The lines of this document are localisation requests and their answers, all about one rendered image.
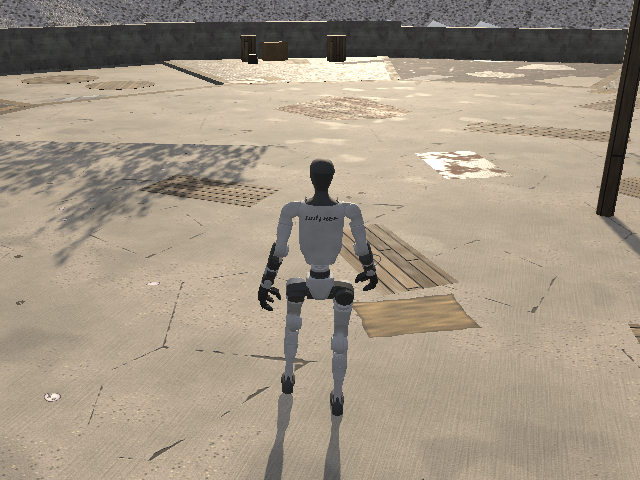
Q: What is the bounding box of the left robot forearm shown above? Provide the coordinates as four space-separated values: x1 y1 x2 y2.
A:
261 242 283 289

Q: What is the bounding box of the right robot forearm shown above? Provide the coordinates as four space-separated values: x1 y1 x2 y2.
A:
359 241 376 276

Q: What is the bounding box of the left robot upper arm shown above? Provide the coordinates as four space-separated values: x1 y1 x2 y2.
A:
273 201 301 258

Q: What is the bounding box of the humanoid robot head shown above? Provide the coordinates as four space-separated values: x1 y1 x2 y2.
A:
304 158 339 206

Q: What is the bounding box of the right robot upper arm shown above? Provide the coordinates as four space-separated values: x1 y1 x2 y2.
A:
342 201 369 256

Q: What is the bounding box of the left robot hand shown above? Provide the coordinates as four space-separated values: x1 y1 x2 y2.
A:
258 284 281 311

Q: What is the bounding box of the right robot hand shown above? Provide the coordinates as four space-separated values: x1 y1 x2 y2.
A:
355 272 378 291

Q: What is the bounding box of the right robot foot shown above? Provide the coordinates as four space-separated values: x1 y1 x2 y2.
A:
330 389 344 416

